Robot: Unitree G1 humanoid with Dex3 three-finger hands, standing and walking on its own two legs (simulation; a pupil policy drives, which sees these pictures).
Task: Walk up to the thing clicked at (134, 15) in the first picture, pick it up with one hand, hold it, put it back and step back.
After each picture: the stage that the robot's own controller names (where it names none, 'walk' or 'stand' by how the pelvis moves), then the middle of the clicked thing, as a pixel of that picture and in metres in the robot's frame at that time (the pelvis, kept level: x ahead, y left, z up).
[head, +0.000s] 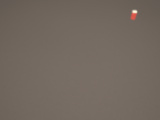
stand; (133, 14) +2.07 -0.75 -0.72
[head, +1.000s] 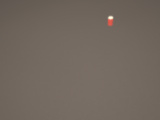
walk; (110, 21) +2.02 -0.25 -0.69
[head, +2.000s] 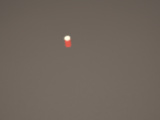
walk; (67, 41) +1.42 +0.26 -0.71
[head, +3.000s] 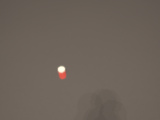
walk; (62, 72) +0.93 +0.27 -0.71
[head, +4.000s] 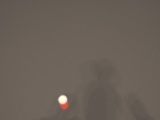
walk; (63, 102) +0.59 +0.22 -0.70
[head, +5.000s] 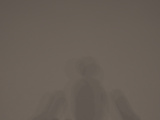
stand; out of the picture +0.42 +0.21 -0.70
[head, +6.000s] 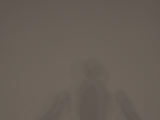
stand; out of the picture +0.40 +0.20 -0.72
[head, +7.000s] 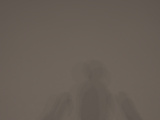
stand; out of the picture +0.40 +0.20 -0.73
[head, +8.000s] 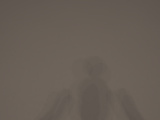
stand; out of the picture +0.39 +0.20 -0.73
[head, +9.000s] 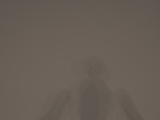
stand; out of the picture +0.38 +0.20 -0.73
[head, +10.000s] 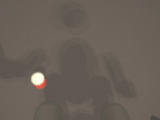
go down; (39, 80) +0.43 +0.23 -0.46
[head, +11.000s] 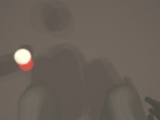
go down; (24, 60) +0.46 +0.26 -0.31
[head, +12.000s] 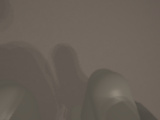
close in; out of the picture +0.43 +0.31 -0.23
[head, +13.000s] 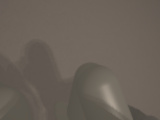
close; out of the picture +0.42 +0.32 -0.22
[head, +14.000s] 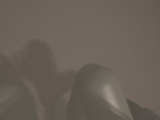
lift; out of the picture +0.40 +0.30 -0.22
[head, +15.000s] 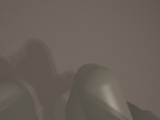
lift; out of the picture +0.39 +0.29 -0.22
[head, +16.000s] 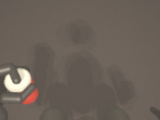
lift; (23, 87) +0.33 +0.21 -0.02
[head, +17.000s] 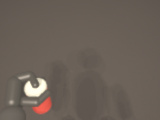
hold; (39, 96) +0.32 +0.17 -0.01
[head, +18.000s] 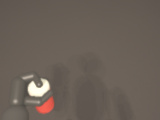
hold; (42, 96) +0.33 +0.16 -0.01
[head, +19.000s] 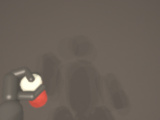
crouch; (35, 91) +0.35 +0.18 -0.06
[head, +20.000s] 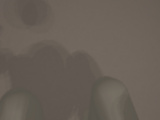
lower; out of the picture +0.46 +0.30 -0.12
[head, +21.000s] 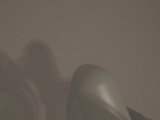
lower; out of the picture +0.40 +0.32 -0.22
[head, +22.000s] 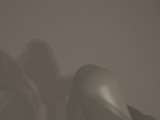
lower; out of the picture +0.40 +0.33 -0.22
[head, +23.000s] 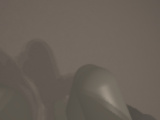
lower; out of the picture +0.40 +0.33 -0.23
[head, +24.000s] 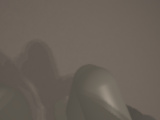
lower; out of the picture +0.40 +0.33 -0.23
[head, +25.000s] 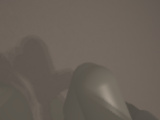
open; out of the picture +0.39 +0.30 -0.22
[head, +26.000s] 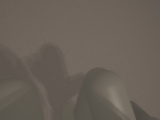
stand; out of the picture +0.39 +0.30 -0.23
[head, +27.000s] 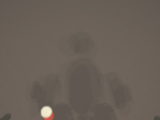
stand; (47, 113) +0.39 +0.22 -0.58
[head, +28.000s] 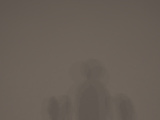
stand; out of the picture +0.37 +0.21 -0.66
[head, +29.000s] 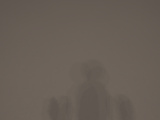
stand; out of the picture +0.38 +0.21 -0.67
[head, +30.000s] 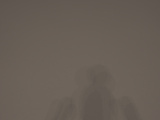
stand; out of the picture +0.40 +0.19 -0.72
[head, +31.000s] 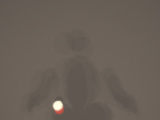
walk; (58, 107) +0.44 +0.16 -0.70
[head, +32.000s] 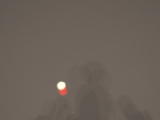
walk; (62, 88) +0.67 +0.24 -0.70
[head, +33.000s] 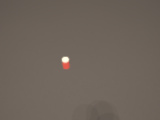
stand; (65, 63) +1.02 +0.20 -0.70
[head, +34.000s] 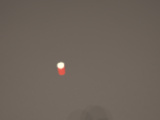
stand; (61, 68) +1.02 +0.22 -0.72
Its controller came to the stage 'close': yes
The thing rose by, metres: 0.69
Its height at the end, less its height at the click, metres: +0.00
